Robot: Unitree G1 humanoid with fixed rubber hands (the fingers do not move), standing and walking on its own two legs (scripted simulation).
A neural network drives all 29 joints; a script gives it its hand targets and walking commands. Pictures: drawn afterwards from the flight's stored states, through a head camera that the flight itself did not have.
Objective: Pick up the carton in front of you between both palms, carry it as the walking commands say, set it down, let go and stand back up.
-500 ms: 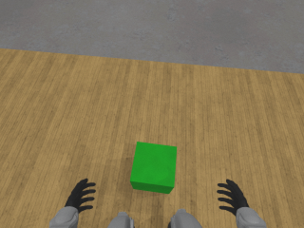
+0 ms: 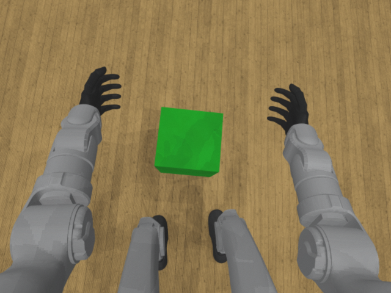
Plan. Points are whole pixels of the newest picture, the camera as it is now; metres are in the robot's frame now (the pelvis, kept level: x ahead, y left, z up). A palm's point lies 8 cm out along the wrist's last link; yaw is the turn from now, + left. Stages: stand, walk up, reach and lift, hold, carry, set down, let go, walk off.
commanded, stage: reach and lift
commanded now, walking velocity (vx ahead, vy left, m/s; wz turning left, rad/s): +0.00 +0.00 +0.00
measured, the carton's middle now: (188, 146) +0.48 -0.03 -0.53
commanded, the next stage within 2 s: none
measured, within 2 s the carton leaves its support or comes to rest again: leaves its support in 1.88 s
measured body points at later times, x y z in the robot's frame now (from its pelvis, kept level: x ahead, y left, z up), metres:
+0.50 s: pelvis +0.02 +0.00 -0.09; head +0.34 +0.01 +0.22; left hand +0.53 +0.16 -0.26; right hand +0.47 -0.23 -0.25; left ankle +0.09 +0.12 -0.62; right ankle +0.09 -0.13 -0.62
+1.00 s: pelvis -0.04 +0.00 -0.27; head +0.33 +0.00 -0.01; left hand +0.53 +0.15 -0.46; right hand +0.47 -0.22 -0.45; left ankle +0.08 +0.12 -0.62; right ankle +0.08 -0.13 -0.62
